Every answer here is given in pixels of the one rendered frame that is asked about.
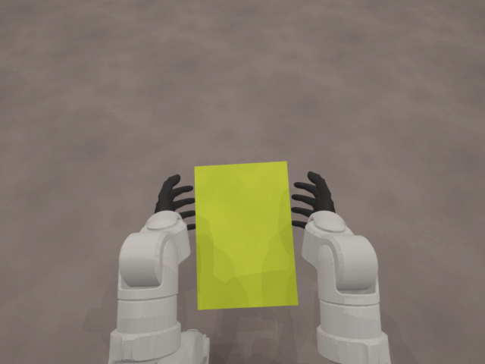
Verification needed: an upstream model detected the robot right hand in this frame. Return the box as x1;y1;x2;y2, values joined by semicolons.
291;171;336;229

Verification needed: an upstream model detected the robot right forearm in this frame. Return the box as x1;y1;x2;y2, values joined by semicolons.
302;211;391;364

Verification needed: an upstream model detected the left robot thigh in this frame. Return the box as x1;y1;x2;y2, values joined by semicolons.
157;331;210;364

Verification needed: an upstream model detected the carton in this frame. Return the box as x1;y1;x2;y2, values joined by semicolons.
195;162;298;310

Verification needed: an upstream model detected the robot left hand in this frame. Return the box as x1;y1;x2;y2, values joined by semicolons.
155;174;196;231

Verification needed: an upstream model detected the robot left forearm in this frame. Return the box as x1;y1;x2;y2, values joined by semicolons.
108;211;191;364

